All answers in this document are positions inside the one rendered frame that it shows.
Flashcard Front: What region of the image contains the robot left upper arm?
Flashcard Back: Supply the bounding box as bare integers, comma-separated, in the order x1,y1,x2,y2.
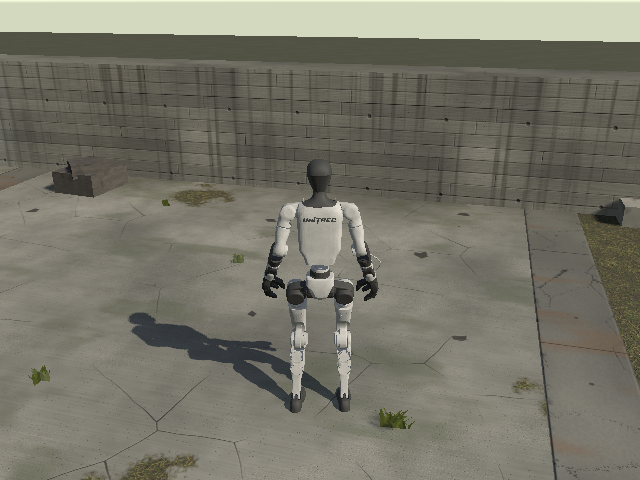
272,202,299,257

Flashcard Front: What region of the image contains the left robot hand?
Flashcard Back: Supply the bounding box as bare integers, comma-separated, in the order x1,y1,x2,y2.
262,277,285,298

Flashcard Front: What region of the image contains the right robot foot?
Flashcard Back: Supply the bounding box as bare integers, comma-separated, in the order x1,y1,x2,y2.
336,387,351,412

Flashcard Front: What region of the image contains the robot left thigh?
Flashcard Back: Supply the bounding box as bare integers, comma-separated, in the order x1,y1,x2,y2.
286,279,308,349

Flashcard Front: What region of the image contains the robot left forearm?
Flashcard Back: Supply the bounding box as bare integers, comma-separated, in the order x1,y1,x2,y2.
264,242,283,281

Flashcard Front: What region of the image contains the robot right upper arm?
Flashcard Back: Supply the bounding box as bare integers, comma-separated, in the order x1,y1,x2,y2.
340,202,367,257

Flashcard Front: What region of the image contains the right robot hand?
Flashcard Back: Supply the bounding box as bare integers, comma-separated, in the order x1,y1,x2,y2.
356,278,379,301

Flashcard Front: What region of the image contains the robot right forearm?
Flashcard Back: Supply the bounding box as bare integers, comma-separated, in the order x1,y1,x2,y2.
357,241,376,282

